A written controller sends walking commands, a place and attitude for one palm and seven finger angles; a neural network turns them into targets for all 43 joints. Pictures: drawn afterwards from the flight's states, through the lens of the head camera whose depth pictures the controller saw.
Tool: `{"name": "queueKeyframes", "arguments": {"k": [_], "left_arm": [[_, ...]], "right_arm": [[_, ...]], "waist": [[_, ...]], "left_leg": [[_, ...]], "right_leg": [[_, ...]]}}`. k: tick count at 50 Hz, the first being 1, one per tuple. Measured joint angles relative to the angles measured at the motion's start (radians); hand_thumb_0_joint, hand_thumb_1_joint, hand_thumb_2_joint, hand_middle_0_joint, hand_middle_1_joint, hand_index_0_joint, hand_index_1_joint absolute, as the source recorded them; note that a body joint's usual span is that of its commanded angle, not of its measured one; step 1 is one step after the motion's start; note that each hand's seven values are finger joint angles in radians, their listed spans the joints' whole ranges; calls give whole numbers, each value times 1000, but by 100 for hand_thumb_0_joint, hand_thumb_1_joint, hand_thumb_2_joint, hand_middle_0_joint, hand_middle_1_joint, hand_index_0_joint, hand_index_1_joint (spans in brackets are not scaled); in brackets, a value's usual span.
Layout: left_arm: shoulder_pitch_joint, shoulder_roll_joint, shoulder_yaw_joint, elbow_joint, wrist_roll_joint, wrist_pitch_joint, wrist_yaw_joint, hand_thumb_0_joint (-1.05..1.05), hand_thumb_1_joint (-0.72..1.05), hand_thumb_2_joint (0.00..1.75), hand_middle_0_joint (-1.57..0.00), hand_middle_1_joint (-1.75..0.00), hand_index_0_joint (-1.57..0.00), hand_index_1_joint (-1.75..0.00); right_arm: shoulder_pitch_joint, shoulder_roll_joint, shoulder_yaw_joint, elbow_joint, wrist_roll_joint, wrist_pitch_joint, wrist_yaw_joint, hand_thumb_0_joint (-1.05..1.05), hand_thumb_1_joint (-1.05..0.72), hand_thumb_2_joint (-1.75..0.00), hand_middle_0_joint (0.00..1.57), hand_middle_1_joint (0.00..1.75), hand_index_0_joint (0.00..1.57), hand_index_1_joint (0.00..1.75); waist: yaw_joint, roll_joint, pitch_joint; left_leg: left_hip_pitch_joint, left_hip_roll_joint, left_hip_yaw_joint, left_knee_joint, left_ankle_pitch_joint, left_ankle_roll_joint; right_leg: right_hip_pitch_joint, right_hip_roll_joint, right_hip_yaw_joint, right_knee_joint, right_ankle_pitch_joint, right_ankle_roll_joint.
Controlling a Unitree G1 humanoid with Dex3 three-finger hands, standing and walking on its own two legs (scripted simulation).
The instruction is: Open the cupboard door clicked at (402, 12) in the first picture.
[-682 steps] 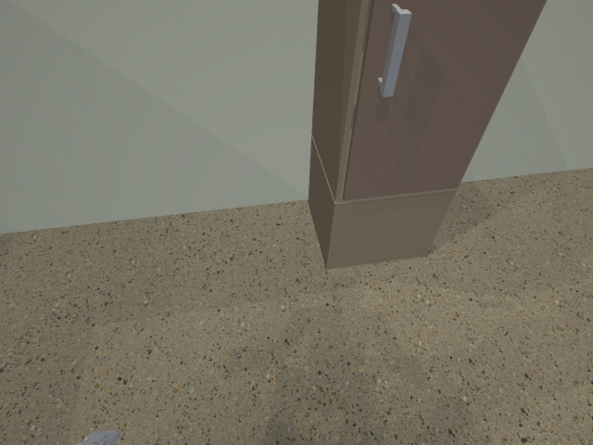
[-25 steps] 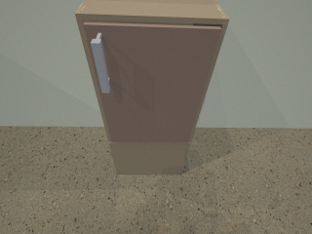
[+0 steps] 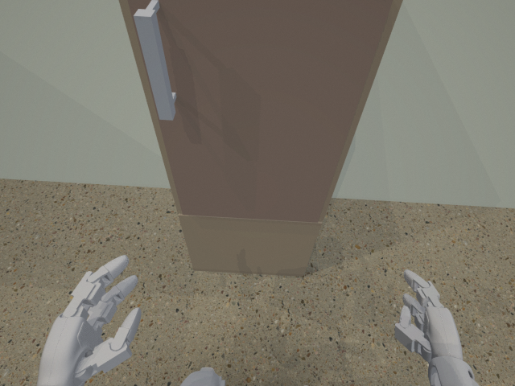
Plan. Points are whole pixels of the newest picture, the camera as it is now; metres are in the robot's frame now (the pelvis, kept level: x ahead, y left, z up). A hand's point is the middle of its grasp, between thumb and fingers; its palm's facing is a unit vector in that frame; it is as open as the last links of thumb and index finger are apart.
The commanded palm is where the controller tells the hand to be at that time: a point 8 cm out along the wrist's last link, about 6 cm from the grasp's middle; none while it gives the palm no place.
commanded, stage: raise the hand with hooked fingers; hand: left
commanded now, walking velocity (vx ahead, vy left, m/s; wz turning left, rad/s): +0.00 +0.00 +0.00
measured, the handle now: (161, 64) +0.56 +0.22 +0.20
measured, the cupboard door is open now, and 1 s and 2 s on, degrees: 0 0 0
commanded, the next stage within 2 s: move the hooked fingers beside the handle in 1.70 s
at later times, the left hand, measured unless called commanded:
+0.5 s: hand (80, 272) +0.22 +0.24 +0.12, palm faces +0.07 -1.00 -0.06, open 11.5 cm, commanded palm +0.19 +0.29 +0.13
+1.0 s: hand (22, 202) +0.27 +0.29 +0.19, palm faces +0.10 -0.99 -0.04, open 13.9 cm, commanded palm +0.24 +0.34 +0.20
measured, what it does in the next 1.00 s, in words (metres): rises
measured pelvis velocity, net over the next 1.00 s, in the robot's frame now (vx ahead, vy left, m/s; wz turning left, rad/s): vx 0.01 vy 0.02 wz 0.02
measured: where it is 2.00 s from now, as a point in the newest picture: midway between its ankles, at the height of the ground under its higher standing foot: outside the picture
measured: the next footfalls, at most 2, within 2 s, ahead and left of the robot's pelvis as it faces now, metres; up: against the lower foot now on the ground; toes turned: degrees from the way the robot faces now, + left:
none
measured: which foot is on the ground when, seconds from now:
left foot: down 0.00-1.00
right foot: down 0.00-1.00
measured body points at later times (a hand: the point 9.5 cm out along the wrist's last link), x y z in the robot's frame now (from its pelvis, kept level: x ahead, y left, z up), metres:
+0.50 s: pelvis +0.01 +0.00 +0.03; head +0.04 +0.00 +0.48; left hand +0.22 +0.29 +0.12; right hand +0.16 -0.25 -0.06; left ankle +0.03 +0.12 -0.68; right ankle +0.00 -0.09 -0.68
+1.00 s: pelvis +0.01 +0.02 +0.05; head +0.00 +0.02 +0.50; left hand +0.26 +0.35 +0.19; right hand +0.21 -0.19 -0.01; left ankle +0.03 +0.12 -0.68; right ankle +0.00 -0.09 -0.68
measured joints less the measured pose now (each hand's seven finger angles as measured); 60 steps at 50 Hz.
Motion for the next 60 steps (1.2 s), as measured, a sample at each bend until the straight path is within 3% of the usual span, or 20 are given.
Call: {"name": "queueKeyframes", "arguments": {"k": [2, 5, 9, 13, 16, 21, 27, 33, 49, 60], "left_arm": [[41, 7, 24, -34, -10, 26, 12, 1, 58, 76, -22, -51, -23, -51], [60, 23, 54, -88, -24, 12, 20, 2, 51, 74, -23, -55, -23, -55], [-26, 53, 79, -103, -52, -1, -41, 2, 42, 70, -23, -61, -23, -61], [-131, 96, 104, -58, -79, 97, -113, 1, 32, 66, -24, -67, -24, -67], [-156, 118, 135, -29, -100, 172, -122, 1, 25, 63, -24, -71, -25, -72], [-147, 118, 169, -37, -121, 192, -87, 1, 14, 58, -25, -79, -25, -79], [-171, 116, 155, -40, -110, 189, -67, 1, 0, 52, -26, -88, -26, -88], [-238, 137, 146, -41, -87, 227, -39, 0, -14, 46, -27, -97, -27, -97], [-501, 216, 214, 62, -77, 450, -85, 0, -46, 32, -29, -117, -30, -117], [-665, 280, 263, 176, -60, 530, -122, -1, -50, 30, -30, -120, -30, -120]], "right_arm": [[-4, 0, 3, -21, 0, 11, -12, 1, -90, -90, 20, 30, 20, 30], [4, 6, 25, -23, -3, 13, -30, 1, -90, -90, 20, 30, 20, 30], [13, 20, 71, 17, 2, 6, -45, 1, -90, -90, 20, 30, 20, 30], [38, 47, 108, 62, 13, 15, -53, 1, -90, -90, 21, 30, 20, 30], [77, 59, 116, 78, 18, 22, -55, 1, -90, -90, 21, 30, 20, 31], [145, 35, 100, 85, 22, 8, -57, 1, -90, -90, 21, 30, 20, 31], [174, -16, 79, 97, 30, -15, -66, 2, -90, -90, 21, 30, 20, 30], [153, -24, 86, 94, 35, -35, -77, 2, -90, -90, 20, 30, 20, 30], [85, 18, 165, 71, 43, -22, -88, 1, -90, -90, 21, 30, 20, 31], [97, 3, 169, 93, 55, 12, -104, 1, -90, -90, 21, 30, 20, 31]], "waist": [[16, 6, 3], [36, 19, 8], [44, 43, 22], [26, 60, 34], [3, 67, 34], [-18, 72, 33], [-16, 68, 46], [-11, 56, 63], [30, 68, 84], [27, 65, 104]], "left_leg": [[-10, 4, -22, 21, -12, -7], [-24, 9, -57, 36, -19, -14], [-36, 14, -87, 40, -14, -21], [-3, 18, -81, -8, 7, -24], [48, 18, -58, -70, 29, -20], [120, 11, -23, -158, 61, -6], [171, 0, -6, -206, 81, 10], [230, -10, -3, -247, 98, 21], [376, -28, -9, -374, 156, 32], [436, -28, -12, -445, 190, 28]], "right_leg": [[4, 5, -21, 7, -12, -7], [13, 13, -54, 0, -18, -12], [20, 23, -83, -19, -11, -20], [47, 28, -77, -67, 15, -19], [86, 29, -56, -120, 40, -12], [141, 24, -23, -195, 78, 1], [188, 15, -9, -245, 105, 15], [250, 8, -6, -292, 127, 24], [409, 0, -15, -438, 193, 37], [470, 5, -18, -511, 227, 32]]}}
